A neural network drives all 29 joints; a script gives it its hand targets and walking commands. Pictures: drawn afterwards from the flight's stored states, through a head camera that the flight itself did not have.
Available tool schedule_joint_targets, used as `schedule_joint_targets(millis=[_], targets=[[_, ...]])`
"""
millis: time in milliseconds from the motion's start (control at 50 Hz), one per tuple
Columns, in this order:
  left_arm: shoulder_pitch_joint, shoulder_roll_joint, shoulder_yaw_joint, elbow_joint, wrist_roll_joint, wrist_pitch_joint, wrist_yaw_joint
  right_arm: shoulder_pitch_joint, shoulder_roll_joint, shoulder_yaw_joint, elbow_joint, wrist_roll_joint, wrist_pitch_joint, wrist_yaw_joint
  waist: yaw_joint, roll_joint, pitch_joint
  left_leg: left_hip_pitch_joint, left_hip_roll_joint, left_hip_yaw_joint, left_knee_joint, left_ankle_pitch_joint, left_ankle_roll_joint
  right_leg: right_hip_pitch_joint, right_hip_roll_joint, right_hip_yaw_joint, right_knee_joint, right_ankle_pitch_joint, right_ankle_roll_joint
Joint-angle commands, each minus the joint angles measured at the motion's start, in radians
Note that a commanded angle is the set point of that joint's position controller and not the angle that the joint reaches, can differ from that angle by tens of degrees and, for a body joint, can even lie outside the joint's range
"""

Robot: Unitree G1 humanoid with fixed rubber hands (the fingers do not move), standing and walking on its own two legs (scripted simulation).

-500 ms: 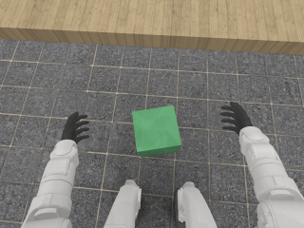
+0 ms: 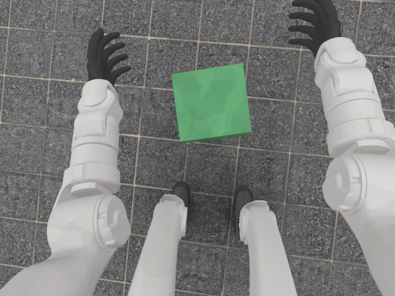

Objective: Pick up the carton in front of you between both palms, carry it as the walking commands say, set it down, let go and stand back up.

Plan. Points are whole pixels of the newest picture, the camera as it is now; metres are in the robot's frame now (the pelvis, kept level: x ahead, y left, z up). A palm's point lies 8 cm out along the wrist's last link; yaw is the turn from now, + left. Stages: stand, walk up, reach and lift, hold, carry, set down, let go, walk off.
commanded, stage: reach and lift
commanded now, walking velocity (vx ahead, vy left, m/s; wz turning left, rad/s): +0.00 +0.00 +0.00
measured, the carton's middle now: (211, 109) +0.50 +0.03 -0.52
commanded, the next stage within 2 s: none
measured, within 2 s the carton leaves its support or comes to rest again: leaves its support in 1.58 s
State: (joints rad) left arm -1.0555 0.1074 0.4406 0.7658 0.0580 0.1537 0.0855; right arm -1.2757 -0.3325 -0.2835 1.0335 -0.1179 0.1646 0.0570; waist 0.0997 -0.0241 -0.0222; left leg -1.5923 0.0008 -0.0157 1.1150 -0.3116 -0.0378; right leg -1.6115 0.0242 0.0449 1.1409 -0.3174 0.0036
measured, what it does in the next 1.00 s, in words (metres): lowers itself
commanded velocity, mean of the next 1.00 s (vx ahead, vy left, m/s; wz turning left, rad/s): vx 0.00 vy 0.00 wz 0.00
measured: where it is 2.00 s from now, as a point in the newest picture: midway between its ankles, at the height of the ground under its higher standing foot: (210, 219)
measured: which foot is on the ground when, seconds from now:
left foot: down 0.00-1.00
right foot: down 0.00-1.00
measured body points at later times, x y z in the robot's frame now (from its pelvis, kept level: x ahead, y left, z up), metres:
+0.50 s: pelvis -0.03 +0.01 -0.19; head +0.33 +0.00 +0.08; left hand +0.48 +0.23 -0.35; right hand +0.54 -0.16 -0.36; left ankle +0.08 +0.14 -0.61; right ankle +0.08 -0.12 -0.61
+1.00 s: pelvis -0.03 +0.00 -0.27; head +0.34 +0.00 -0.03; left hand +0.49 +0.22 -0.45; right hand +0.55 -0.14 -0.46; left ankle +0.08 +0.14 -0.61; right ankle +0.08 -0.12 -0.61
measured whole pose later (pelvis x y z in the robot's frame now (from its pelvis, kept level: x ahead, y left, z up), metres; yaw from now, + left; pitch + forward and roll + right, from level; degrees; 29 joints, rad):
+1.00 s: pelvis -0.03 +0.00 -0.27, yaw +2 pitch +38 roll +3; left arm -1.38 0.26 0.18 1.08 -0.26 0.02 0.16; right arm -1.52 -0.46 0.08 1.19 0.24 0.05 -0.07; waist 0.08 0.02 0.36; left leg -2.27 -0.04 -0.01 2.17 -0.57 -0.06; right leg -2.29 0.03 0.06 2.21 -0.59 0.02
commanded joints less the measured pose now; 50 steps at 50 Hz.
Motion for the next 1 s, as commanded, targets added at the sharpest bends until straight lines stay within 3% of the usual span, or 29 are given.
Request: schedule_joint_targets(millis=[0, 60, 140, 260, 420, 500, 580, 660, 740, 900, 980], targets=[[-0.099, 0.081, 0.026, -0.084, 0.024, -0.057, -0.016, -0.154, -0.049, -0.024, -0.102, -0.021, -0.044, -0.011, 0.018, -0.097, -0.978, 0.295, -0.077, 0.102, 0.009, 0.339, -0.041, 0.618, 0.051, -0.024, 0.015, 0.401, 0.017], [-0.064, 0.072, 0.025, -0.052, 0.021, -0.093, -0.023, -0.093, -0.015, -0.020, -0.109, -0.015, -0.071, -0.027, 0.009, -0.090, -0.962, 0.178, -0.075, 0.093, 0.101, 0.363, -0.047, 0.511, 0.046, -0.010, 0.110, 0.453, 0.019], [-0.062, 0.093, 0.000, -0.025, -0.015, -0.121, -0.013, -0.076, -0.027, 0.012, -0.120, 0.018, -0.095, -0.056, -0.002, -0.075, -0.993, 0.080, -0.075, 0.090, 0.237, 0.372, -0.053, 0.354, 0.047, -0.011, 0.241, 0.430, 0.022], [-0.106, 0.161, -0.087, -0.026, -0.120, -0.132, 0.019, -0.140, -0.097, 0.123, -0.153, 0.130, -0.109, -0.093, -0.002, -0.088, -1.140, 0.033, -0.076, 0.096, 0.433, 0.373, -0.056, 0.267, 0.040, -0.028, 0.446, 0.400, 0.036], [-0.281, 0.232, -0.167, -0.037, -0.228, -0.089, 0.058, -0.321, -0.183, 0.203, -0.165, 0.239, -0.081, -0.113, 0.006, -0.110, -1.170, -0.010, -0.057, 0.115, 0.613, 0.154, -0.054, 0.185, 0.026, -0.059, 0.623, 0.138, 0.035], [-0.374, 0.245, -0.184, 0.035, -0.245, -0.074, 0.067, -0.398, -0.206, 0.221, -0.077, 0.258, -0.067, -0.115, 0.002, -0.098, -1.049, -0.075, -0.040, 0.114, 0.671, 0.013, -0.049, 0.084, 0.011, -0.062, 0.678, -0.016, 0.028], [-0.439, 0.252, -0.197, 0.135, -0.245, -0.085, 0.066, -0.441, -0.220, 0.239, 0.035, 0.271, -0.076, -0.111, -0.002, -0.074, -0.915, -0.119, -0.029, 0.105, 0.732, -0.037, -0.046, -0.017, -0.003, -0.053, 0.730, -0.081, 0.024], [-0.500, 0.272, -0.210, 0.204, -0.249, -0.110, 0.065, -0.489, -0.235, 0.258, 0.102, 0.291, -0.102, -0.111, -0.003, -0.052, -0.848, -0.124, -0.023, 0.095, 0.792, -0.018, -0.046, -0.077, -0.014, -0.043, 0.788, -0.076, 0.020], [-0.552, 0.291, -0.236, 0.218, -0.275, -0.136, 0.069, -0.536, -0.254, 0.291, 0.099, 0.326, -0.130, -0.116, -0.003, -0.049, -0.882, -0.097, -0.020, 0.089, 0.850, 0.047, -0.043, -0.056, -0.017, -0.038, 0.849, -0.013, 0.017], [-0.526, 0.278, -0.248, 0.234, -0.315, -0.154, 0.076, -0.570, -0.231, 0.357, 0.033, 0.367, -0.139, -0.122, 0.032, -0.103, -0.917, -0.107, -0.031, 0.097, 0.909, 0.166, -0.039, 0.036, -0.001, -0.039, 0.917, 0.114, 0.019], [-0.492, 0.257, -0.261, 0.230, -0.319, -0.154, 0.075, -0.504, -0.204, 0.341, 0.072, 0.345, -0.131, -0.130, 0.012, -0.104, -0.921, -0.117, -0.038, 0.102, 0.909, 0.168, -0.041, 0.051, 0.004, -0.039, 0.911, 0.131, 0.020]])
